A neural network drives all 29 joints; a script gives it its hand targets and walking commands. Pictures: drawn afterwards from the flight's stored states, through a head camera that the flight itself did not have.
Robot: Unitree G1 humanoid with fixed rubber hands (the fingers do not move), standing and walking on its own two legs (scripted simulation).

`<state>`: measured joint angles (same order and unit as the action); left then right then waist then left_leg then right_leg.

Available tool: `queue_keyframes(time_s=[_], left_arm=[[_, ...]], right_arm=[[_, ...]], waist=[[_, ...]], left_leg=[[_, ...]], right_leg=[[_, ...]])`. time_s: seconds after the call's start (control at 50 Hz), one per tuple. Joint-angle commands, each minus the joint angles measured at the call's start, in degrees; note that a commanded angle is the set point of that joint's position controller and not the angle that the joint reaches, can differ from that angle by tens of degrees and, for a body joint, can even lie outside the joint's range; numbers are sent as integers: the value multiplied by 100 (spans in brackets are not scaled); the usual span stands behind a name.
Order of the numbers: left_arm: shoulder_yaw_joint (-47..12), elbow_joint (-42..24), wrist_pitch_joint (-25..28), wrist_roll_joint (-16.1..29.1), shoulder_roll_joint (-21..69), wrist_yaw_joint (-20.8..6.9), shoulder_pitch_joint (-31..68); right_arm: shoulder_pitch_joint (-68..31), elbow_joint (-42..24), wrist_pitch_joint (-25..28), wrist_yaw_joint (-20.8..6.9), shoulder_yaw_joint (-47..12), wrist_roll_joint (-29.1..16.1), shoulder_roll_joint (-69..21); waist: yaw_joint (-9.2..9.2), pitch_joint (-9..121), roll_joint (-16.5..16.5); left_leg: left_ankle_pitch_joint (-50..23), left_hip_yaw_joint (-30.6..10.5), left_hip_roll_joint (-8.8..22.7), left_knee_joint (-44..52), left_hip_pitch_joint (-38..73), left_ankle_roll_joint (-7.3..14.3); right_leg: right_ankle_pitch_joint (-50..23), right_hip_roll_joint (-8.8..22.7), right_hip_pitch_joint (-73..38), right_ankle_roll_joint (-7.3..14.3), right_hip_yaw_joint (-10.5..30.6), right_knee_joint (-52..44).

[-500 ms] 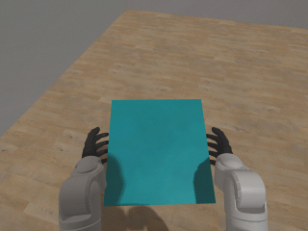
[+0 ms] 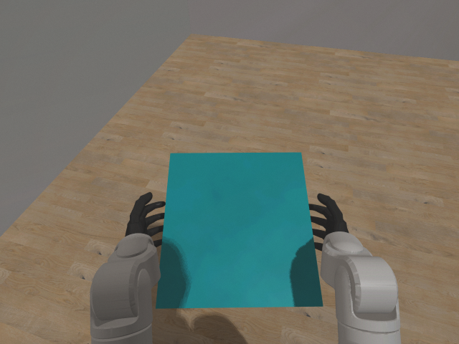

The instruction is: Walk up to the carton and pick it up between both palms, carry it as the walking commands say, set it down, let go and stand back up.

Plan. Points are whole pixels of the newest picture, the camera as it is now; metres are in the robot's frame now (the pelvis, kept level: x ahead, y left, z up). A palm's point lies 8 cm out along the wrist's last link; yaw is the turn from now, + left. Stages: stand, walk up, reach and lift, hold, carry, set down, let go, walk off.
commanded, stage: carry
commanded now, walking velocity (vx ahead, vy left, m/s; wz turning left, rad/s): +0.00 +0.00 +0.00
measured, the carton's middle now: (235, 235) +0.32 +0.00 +0.02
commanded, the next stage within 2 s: none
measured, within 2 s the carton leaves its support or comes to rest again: neither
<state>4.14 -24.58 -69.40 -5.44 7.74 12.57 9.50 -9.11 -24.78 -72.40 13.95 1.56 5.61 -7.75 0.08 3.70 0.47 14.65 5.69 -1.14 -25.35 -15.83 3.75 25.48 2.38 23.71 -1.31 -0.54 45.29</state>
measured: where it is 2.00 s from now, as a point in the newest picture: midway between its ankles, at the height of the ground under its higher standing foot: outside the picture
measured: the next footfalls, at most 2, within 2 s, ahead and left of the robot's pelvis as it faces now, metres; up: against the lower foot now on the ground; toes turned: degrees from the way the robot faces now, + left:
right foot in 0.08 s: +0.15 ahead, -0.13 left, +0.00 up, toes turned +0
left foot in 0.28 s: +0.10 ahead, +0.09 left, +0.00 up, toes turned +5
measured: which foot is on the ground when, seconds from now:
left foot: down 0.00-0.14, up 0.16-0.26, down 0.28-0.50, up 0.52-0.60, down 0.62-1.00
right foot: up 0.00-0.06, down 0.08-1.00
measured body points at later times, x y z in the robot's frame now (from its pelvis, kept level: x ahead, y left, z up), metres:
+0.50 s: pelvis +0.13 +0.00 -0.01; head +0.16 -0.01 +0.44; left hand +0.42 +0.15 +0.08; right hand +0.41 -0.15 +0.06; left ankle +0.06 +0.09 -0.73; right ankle +0.05 -0.13 -0.73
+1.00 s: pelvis +0.16 +0.00 -0.01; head +0.16 -0.01 +0.44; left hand +0.44 +0.15 +0.08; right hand +0.43 -0.15 +0.06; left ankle +0.14 +0.10 -0.74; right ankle +0.11 -0.13 -0.74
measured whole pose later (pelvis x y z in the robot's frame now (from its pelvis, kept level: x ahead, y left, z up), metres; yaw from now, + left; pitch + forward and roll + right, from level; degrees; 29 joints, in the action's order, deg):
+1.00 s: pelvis +0.16 +0.00 -0.01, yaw +0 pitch +4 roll +0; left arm 4.1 -18.6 -67.7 -5.4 7.8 12.5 9.8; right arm -8.5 -20.0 -70.4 12.8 2.1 7.6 -7.6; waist 0.0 5.9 1.1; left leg 18.4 5.7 -0.3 -35.4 -19.9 3.0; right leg 21.7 2.6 16.4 -1.4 -0.7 33.9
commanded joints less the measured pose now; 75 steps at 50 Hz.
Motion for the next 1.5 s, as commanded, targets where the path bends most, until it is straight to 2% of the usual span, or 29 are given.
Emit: queue_keyframes(time_s=[0.0, 0.04, 0.06, 0.08, 0.12, 0.16, 0.18, 0.2, 0.24, 0.26, 0.28, 0.32, 0.36, 0.4, 0.42, 0.44, 0.46, 0.5, 0.52, 0.54, 0.56, 0.58, 0.6, 0.68, 0.78, 0.9, 1.02, 1.14, 1.48], left_arm=[[-3599, -762, 56, 2316, 5649, -1402, 2504], [-3515, -719, 64, 2328, 5531, -1423, 2550], [-3509, -669, 58, 2326, 5592, -1423, 2465], [-3530, -762, 65, 2340, 5610, -1439, 2572], [-3521, -816, 84, 2372, 5740, -1465, 2535], [-3492, -874, 111, 2340, 5649, -1445, 2586], [-3492, -832, 142, 2353, 5610, -1445, 2556], [-3530, -811, 152, 2360, 5606, -1443, 2420], [-3551, -875, 164, 2403, 5549, -1449, 2568], [-3552, -851, 148, 2402, 5576, -1438, 2488], [-3564, -629, 142, 2316, 5625, -1448, 2285], [-3649, -795, 172, 2341, 5651, -1460, 2501], [-3714, -940, 190, 2420, 5752, -1469, 2603], [-3644, -910, 209, 2427, 5707, -1459, 2577], [-3612, -864, 222, 2440, 5707, -1460, 2431], [-3625, -934, 237, 2443, 5739, -1456, 2464], [-3601, -921, 226, 2414, 5732, -1437, 2541], [-3446, -606, 193, 2258, 5621, -1427, 2430], [-3432, -544, 181, 2251, 5545, -1413, 2387], [-3259, -132, 216, 2070, 5257, -1407, 2225], [-3529, -562, 174, 2231, 5370, -1396, 2408], [-3589, -574, 119, 2255, 5360, -1397, 2491], [-3605, -424, 94, 2278, 5424, -1396, 2448], [-3346, 129, 173, 2012, 5257, -1454, 2534], [-3578, -482, 306, 2264, 5677, -1508, 2778], [-3260, 97, 371, 2021, 5457, -1542, 2617], [-3180, 375, 548, 1881, 5312, -1592, 2677], [-3052, 612, 812, 1706, 5212, -1636, 2928], [-2486, 1573, 1361, 1262, 4854, -1639, 3267]], right_arm=[[-2427, -759, 332, -1414, -3342, -2130, -5752], [-2493, -765, 348, -1390, -3385, -2162, -5699], [-2459, -811, 348, -1383, -3413, -2207, -5748], [-2529, -895, 353, -1378, -3531, -2273, -5883], [-2654, -983, 363, -1355, -3510, -2293, -5987], [-2842, -1090, 398, -1358, -3503, -2335, -5916], [-2822, -1050, 431, -1375, -3450, -2312, -5869], [-2782, -1054, 442, -1391, -3418, -2306, -5836], [-2584, -836, 459, -1397, -3229, -2259, -5775], [-2543, -843, 451, -1378, -3242, -2280, -5845], [-2403, -691, 462, -1387, -3191, -2188, -5874], [-2448, -737, 498, -1409, -3178, -2160, -5917], [-2492, -875, 500, -1397, -3297, -2208, -5992], [-2569, -991, 514, -1373, -3392, -2226, -5912], [-2552, -1067, 516, -1371, -3442, -2259, -5884], [-2578, -1163, 515, -1377, -3532, -2329, -5930], [-2686, -1142, 491, -1373, -3564, -2347, -5926], [-2725, -867, 506, -1382, -3349, -2237, -5712], [-2670, -772, 506, -1395, -3246, -2197, -5655], [-2371, -217, 554, -1446, -2919, -1965, -5318], [-2284, -472, 530, -1458, -3075, -2115, -5501], [-2176, -340, 486, -1451, -3020, -2130, -5558], [-2158, -268, 450, -1444, -2993, -2142, -5610], [-2442, 140, 490, -1508, -2830, -1851, -5363], [-2729, -452, 601, -1550, -3226, -2163, -5823], [-2840, -63, 654, -1574, -3043, -2019, -5618], [-2777, 308, 799, -1639, -2924, -1885, -5466], [-2922, 682, 1040, -1730, -2778, -1750, -5389], [-3241, 1684, 1599, -1831, -2282, -1439, -4959]], waist=[[-21, 2434, 775], [-7, 2899, -512], [18, 2887, -1177], [40, 2710, -1726], [26, 2576, -1602], [-63, 2492, -1430], [-120, 2620, -1321], [-91, 2768, -1036], [-117, 2909, 599], [-86, 2915, 905], [-64, 2868, 1064], [-121, 2765, 1392], [-70, 2936, 1065], [-19, 3193, 26], [55, 3211, -885], [76, 2866, -1786], [88, 2663, -1912], [4, 2363, -1248], [-95, 2325, -1011], [-141, 2531, -262], [-150, 2428, 932], [-88, 2263, 1487], [-89, 2316, 1240], [17, 1972, 987], [-42, 2556, -50], [-10, 2514, -36], [-2, 2352, -24], [17, 2017, 132], [30, 1428, 79]], left_leg=[[-4796, -272, 1019, -578, 1753, -179], [-2455, 43, 517, -1574, 169, -497], [-468, 174, 200, -1955, -817, -526], [1656, 118, -5, -1838, -1735, -473], [1792, -11, 176, -1370, -2155, -343], [871, 151, 187, -153, -1485, -316], [-430, 137, 292, 449, -578, -308], [-1986, -73, 483, 271, 384, -295], [-6840, -878, 1247, -751, 2073, -128], [-8090, -1003, 1439, -892, 2603, 35], [-8687, -938, 1476, -966, 2948, 162], [-8737, -897, 1519, -1135, 3261, 193], [-8000, -626, 1242, -1342, 2677, -9], [-5774, -215, 801, -2121, 930, -309], [-3745, 72, 473, -2556, -454, -441], [62, 261, 64, -2538, -2144, -488], [1876, 161, 29, -2163, -2933, -422], [1249, 117, 170, -471, -2121, -231], [-9, 139, 185, 546, -912, -201], [-3182, -291, 636, 216, 823, -135], [-6764, -1297, 1520, -563, 1924, 177], [-8230, -1584, 1782, -754, 2349, 364], [-8215, -1446, 1788, -769, 2424, 497], [-6174, -936, 1473, -611, 1530, 238], [-3435, -469, 830, -1033, 792, -181], [-3704, -563, 940, -876, 887, -33], [-3098, -616, 908, -700, 721, -44], [-2417, -800, 956, -259, 627, -59], [-542, -1046, 959, 306, 82, -81]], right_leg=[[-3239, 71, -1550, 14, -396, -2272], [-7902, 978, -3289, 456, 508, -1289], [-9607, 1328, -3932, 695, 834, -991], [-10547, 1568, -4480, 893, 1196, -1016], [-9592, 1580, -4875, 905, 1033, -1071], [-8755, 1223, -4341, 629, 535, -864], [-7965, 1020, -3706, 421, 145, -723], [-6574, 817, -2856, 238, -7, -758], [-3299, 276, -978, 41, -294, -299], [-1774, 56, -456, 90, -362, -561], [-813, -105, -130, 124, -452, -1072], [-768, -274, 206, 62, -678, -1503], [-2634, -104, -758, 91, -538, -1987], [-6336, 286, -2711, 242, -69, -1266], [-8698, 696, -3899, 476, 368, -728], [-10191, 1143, -4962, 764, 911, -587], [-10441, 1410, -5400, 912, 1137, -533], [-8807, 1148, -4501, 698, 585, -520], [-7878, 866, -3559, 434, 74, -197], [-5281, 535, -2000, 127, -263, 224], [-1828, 190, -388, -118, -398, 496], [544, -37, 261, -69, -257, 312], [859, 7, 354, 63, -93, 134], [-564, 71, -571, 2, -198, -1663], [-5356, 670, -1979, 211, 215, -1146], [-4059, 529, -1701, 229, 129, -1184], [-3728, 598, -1591, 258, 200, -1287], [-2260, 551, -1251, 236, 248, -1549], [-1168, 454, -922, 244, 323, -1922]])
